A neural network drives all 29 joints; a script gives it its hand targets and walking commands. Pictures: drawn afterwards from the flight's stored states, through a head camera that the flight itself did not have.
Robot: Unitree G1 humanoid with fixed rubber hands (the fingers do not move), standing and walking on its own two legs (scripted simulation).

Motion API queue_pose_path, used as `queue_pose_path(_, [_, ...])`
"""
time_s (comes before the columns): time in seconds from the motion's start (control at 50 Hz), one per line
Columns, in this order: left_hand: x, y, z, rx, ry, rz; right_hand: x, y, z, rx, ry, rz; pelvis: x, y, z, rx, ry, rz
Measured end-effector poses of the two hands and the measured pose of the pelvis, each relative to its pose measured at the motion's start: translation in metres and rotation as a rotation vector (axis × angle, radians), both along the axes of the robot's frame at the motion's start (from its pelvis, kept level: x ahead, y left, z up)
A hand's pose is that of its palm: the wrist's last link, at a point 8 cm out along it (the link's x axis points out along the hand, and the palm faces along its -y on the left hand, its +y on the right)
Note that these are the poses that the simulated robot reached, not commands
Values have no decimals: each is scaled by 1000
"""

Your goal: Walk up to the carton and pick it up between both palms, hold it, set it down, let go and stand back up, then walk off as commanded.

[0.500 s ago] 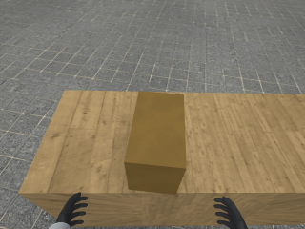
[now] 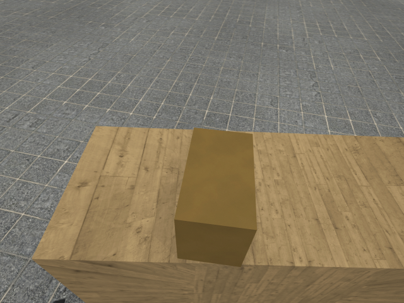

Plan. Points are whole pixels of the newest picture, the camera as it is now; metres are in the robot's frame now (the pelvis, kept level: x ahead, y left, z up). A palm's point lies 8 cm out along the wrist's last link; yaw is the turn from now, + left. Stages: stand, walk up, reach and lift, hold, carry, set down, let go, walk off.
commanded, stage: stand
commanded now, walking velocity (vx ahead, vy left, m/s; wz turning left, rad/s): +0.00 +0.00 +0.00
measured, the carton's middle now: (216, 194) +0.42 -0.04 -0.08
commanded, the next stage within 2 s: walk off in 1.72 s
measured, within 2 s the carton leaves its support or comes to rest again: neither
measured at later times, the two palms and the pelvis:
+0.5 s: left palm out of the picture +0.04 +0.32 -0.10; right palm out of the picture +0.08 -0.30 -0.10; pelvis -0.01 +0.01 +0.01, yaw +1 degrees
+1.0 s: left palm out of the picture +0.05 +0.32 -0.10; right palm out of the picture +0.07 -0.30 -0.10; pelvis -0.01 +0.01 +0.01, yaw +1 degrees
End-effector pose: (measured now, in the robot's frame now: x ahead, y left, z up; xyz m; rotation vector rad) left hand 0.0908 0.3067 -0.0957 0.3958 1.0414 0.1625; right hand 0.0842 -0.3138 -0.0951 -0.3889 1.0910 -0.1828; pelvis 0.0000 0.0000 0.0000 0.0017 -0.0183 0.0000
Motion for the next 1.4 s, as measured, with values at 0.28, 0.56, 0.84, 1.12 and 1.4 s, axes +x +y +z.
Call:
queue_pose_path(0.28, [-41,15,-7,-3,117,57,-3,24,-7,33,46,25,-7,11,5,2,-11,3])
queue_pose_path(0.56, [-42,14,-8,-6,134,67,-9,16,-5,12,59,-16,-11,12,7,-4,-20,12])
queue_pose_path(0.84, [-35,16,-5,0,131,68,-12,17,-7,22,70,-31,-11,12,8,-3,-18,14])
queue_pose_path(1.12, [-43,16,-9,-9,166,95,-11,14,-6,10,92,-33,-8,12,8,-1,-21,15])
queue_pose_path(1.4, [-39,18,-7,0,183,110,3,15,-6,12,87,-24,-2,10,9,0,-14,19])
